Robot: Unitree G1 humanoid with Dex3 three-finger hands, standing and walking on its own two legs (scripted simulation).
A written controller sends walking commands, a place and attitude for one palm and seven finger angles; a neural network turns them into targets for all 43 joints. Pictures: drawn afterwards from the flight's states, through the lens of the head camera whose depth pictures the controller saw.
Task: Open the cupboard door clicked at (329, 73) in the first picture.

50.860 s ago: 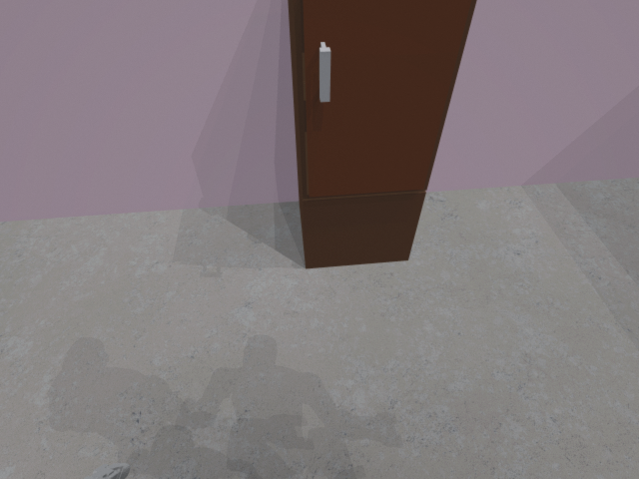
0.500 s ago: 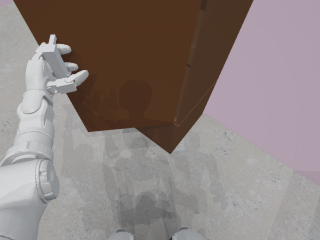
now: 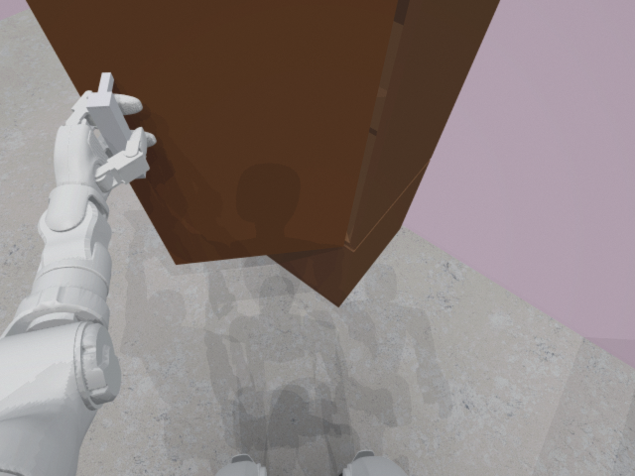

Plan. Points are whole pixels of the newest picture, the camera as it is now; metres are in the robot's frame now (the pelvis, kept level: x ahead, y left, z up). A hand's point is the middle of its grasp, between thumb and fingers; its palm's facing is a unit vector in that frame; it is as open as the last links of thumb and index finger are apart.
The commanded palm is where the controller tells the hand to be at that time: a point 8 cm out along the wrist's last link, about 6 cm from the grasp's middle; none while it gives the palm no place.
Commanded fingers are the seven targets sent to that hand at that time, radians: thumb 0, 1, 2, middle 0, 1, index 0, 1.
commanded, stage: pull the door open along its arc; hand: left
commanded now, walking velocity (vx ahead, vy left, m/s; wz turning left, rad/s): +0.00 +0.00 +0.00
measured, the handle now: (122, 127) +0.54 +0.22 +0.10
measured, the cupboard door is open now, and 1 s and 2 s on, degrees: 46 88 87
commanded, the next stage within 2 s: open thumb and fingers to let go in 0.98 s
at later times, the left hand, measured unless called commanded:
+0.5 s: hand (173, 238) +0.37 +0.14 +0.10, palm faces +0.30 -0.95 +0.06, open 6.2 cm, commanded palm +0.31 +0.20 +0.10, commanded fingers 0.00 0.90 0.90 -0.40 -1.35 -0.40 -1.35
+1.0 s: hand (257, 304) +0.29 +0.05 +0.11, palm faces +0.39 -0.92 -0.02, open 6.2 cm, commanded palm +0.22 +0.08 +0.10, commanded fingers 0.00 0.90 0.90 -0.40 -1.35 -0.40 -1.35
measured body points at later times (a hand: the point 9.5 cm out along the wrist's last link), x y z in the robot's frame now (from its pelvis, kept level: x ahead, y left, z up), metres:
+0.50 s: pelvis +0.02 -0.01 +0.02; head +0.05 -0.02 +0.47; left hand +0.34 +0.19 +0.10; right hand +0.17 -0.24 -0.09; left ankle +0.00 +0.10 -0.70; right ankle -0.01 -0.12 -0.70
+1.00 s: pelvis +0.02 -0.04 +0.02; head +0.02 -0.06 +0.47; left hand +0.26 +0.10 +0.11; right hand +0.20 -0.25 -0.08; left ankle +0.00 +0.10 -0.70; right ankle -0.01 -0.12 -0.70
